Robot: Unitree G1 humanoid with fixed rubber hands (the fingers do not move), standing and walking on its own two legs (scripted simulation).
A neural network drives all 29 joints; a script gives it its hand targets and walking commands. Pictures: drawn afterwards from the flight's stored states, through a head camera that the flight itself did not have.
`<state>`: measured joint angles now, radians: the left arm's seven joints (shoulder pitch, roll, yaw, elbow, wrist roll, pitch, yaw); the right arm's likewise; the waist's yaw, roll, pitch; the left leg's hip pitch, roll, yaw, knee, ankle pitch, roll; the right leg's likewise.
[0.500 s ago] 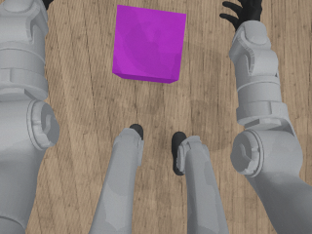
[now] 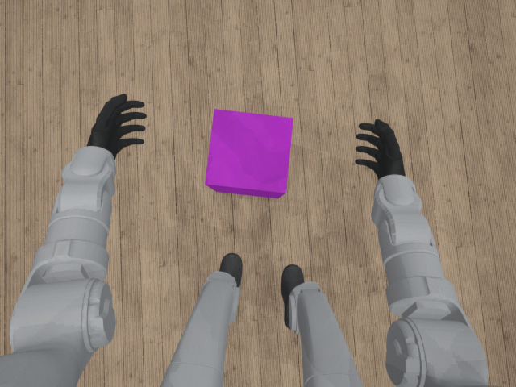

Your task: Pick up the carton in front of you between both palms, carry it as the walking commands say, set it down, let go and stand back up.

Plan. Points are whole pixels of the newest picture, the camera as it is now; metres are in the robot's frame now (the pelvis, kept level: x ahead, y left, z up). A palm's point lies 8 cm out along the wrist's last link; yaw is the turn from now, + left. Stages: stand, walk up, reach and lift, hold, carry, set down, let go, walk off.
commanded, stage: let go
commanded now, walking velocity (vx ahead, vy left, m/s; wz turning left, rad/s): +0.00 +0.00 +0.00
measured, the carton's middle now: (250, 159) +0.49 +0.06 -0.58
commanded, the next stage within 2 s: stand in 1.02 s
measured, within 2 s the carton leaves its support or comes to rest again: neither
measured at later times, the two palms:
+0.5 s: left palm (86, 264) +0.26 +0.22 -0.02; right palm (492, 291) +0.26 -0.24 -0.01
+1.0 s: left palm (78, 303) +0.22 +0.22 +0.00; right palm (505, 342) +0.21 -0.24 +0.01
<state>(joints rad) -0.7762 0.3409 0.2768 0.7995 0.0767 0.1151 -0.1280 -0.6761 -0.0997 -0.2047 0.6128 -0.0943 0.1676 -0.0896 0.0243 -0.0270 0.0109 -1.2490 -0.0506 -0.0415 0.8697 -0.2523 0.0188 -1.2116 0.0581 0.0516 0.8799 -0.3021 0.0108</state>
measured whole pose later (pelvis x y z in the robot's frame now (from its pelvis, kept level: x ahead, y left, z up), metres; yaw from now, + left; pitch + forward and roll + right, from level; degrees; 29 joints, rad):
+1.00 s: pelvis +0.06 -0.01 +0.07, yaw +0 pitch -5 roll +0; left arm 0.22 0.22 0.03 0.41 0.02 0.14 -0.07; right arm 0.21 -0.20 -0.04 0.43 0.00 0.13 0.07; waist 0.00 -0.02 0.14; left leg -0.11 -0.03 -0.03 0.46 -0.26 0.01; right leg -0.07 0.05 0.06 0.46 -0.29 -0.02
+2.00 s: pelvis +0.07 -0.01 +0.07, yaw -2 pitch -1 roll +0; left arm 0.17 0.35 0.04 0.83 0.03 0.00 0.02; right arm 0.13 -0.35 -0.01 0.91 -0.03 -0.02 -0.02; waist -0.01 -0.02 0.01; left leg -0.15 -0.02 -0.01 0.43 -0.26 0.01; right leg -0.12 0.05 0.08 0.43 -0.28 -0.02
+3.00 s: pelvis +0.05 +0.00 +0.08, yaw -1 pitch -3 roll +0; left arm 0.16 0.39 0.02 1.01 0.02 -0.01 0.02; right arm 0.10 -0.37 0.00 1.07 -0.02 -0.02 -0.01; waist 0.00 -0.03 0.04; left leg -0.10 -0.04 -0.02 0.33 -0.18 0.03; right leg -0.08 0.02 0.07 0.34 -0.21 0.00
